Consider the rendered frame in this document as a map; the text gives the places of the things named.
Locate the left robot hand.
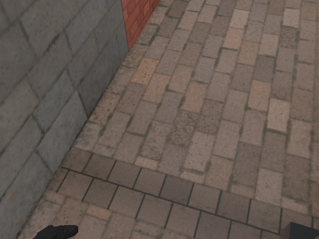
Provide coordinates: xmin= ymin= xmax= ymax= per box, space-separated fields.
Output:
xmin=33 ymin=225 xmax=79 ymax=239

